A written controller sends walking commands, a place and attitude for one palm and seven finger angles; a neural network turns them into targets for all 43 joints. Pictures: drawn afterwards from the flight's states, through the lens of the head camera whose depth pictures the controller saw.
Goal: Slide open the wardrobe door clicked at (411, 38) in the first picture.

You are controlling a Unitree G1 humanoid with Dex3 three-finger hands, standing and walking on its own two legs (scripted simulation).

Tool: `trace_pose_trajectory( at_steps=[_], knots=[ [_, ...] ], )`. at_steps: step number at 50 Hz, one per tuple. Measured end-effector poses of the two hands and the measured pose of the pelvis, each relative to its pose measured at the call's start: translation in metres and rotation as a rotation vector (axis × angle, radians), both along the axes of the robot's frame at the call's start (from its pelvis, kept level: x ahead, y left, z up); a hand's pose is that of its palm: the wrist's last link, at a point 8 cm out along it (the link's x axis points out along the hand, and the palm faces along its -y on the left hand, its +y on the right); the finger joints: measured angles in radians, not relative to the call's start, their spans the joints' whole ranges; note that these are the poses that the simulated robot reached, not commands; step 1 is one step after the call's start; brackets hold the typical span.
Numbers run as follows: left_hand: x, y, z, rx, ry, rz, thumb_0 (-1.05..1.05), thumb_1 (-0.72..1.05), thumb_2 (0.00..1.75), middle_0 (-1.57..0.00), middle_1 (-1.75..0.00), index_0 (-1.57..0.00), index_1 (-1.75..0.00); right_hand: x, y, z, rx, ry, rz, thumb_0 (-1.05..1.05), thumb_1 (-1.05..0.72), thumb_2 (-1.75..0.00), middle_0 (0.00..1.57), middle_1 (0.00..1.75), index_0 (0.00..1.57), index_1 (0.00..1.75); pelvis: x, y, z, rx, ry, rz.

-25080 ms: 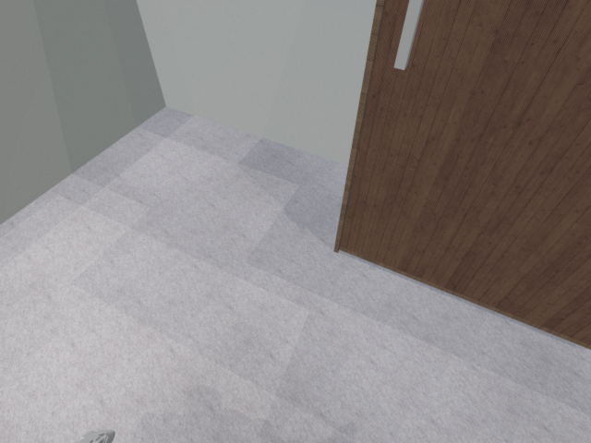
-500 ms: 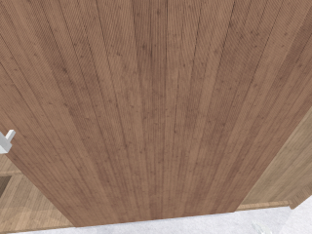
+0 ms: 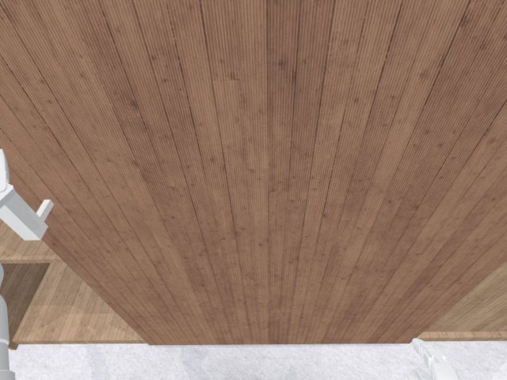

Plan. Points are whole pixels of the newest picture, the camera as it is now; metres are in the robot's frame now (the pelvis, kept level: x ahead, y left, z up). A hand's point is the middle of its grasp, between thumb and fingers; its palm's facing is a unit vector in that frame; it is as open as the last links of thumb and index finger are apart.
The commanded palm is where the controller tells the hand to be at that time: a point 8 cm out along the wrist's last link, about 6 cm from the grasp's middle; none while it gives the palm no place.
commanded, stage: stop walking and hold the door there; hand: left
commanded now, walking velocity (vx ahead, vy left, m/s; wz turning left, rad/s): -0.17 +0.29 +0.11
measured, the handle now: out of the picture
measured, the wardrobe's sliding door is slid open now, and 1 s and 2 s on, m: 0.53 0.53 0.53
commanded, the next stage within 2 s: loosen the grip on the handle in 1.40 s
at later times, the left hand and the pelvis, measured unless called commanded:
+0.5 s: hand (0, 185) +0.28 +0.35 +0.21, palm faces +0.54 -0.83 -0.16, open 6.6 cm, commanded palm +0.24 +0.37 +0.17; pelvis -0.04 +0.07 -0.01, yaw +1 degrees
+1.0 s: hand out of the picture +0.27 +0.35 +0.21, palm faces +0.26 -0.96 -0.06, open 6.2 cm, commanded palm +0.25 +0.37 +0.17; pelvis -0.05 +0.18 +0.00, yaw +4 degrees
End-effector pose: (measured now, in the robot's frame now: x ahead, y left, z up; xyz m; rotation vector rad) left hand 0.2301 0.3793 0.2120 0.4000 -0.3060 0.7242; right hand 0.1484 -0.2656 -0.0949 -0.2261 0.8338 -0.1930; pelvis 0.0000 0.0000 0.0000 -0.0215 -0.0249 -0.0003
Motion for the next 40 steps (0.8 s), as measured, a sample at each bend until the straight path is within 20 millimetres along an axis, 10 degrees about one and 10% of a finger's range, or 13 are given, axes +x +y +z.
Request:
trace_pose_trajectory(
  at_steps=[17, 32, 40],
  knots=[
    [0.000, 0.000, -0.002, -0.082, -0.034, -0.130, -0.16, 0.67, 0.73, -0.46, -1.40, -0.19, -1.37, 0.016, 0.110, 0.006, 0.117, -0.098, 0.130, 0.01, -0.90, -0.89, 0.20, 0.30, 0.20, 0.30, -0.029, 0.046, 0.002, 0.019, 0.022, 0.007],
    [0.009, 0.016, -0.010, -0.020, -0.161, -0.373, -0.29, 0.57, 0.83, -0.46, -1.51, -0.21, -1.37, -0.024, 0.134, -0.020, -0.027, 0.022, 0.050, 0.01, -0.90, -0.89, 0.20, 0.30, 0.20, 0.30, -0.038, 0.130, -0.019, 0.085, -0.011, 0.062],
    [0.009, 0.016, -0.012, -0.062, -0.170, -0.459, -0.23, 0.65, 0.88, -0.40, -1.50, -0.15, -1.27, -0.023, 0.225, -0.036, 0.131, -0.024, 0.100, 0.01, -0.91, -0.90, 0.20, 0.30, 0.19, 0.30, -0.058, 0.156, -0.027, 0.077, -0.047, 0.081]
  ],
)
